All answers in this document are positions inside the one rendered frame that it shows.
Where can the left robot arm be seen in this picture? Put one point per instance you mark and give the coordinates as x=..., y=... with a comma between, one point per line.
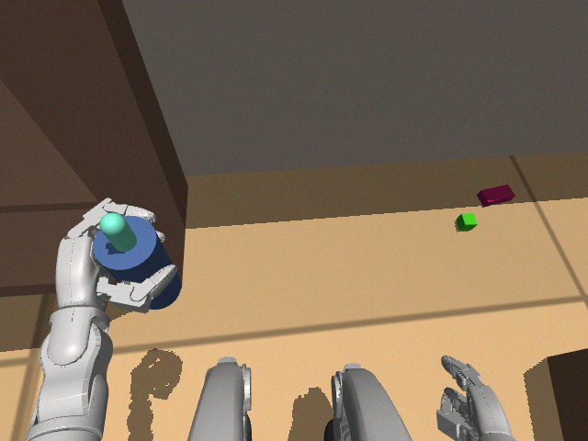
x=74, y=357

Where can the left robot hand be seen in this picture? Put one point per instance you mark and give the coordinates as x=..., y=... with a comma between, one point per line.
x=81, y=280

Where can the bookshelf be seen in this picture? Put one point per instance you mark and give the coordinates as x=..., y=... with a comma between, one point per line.
x=79, y=123

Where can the right robot hand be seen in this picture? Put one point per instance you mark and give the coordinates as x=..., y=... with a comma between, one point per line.
x=478, y=414

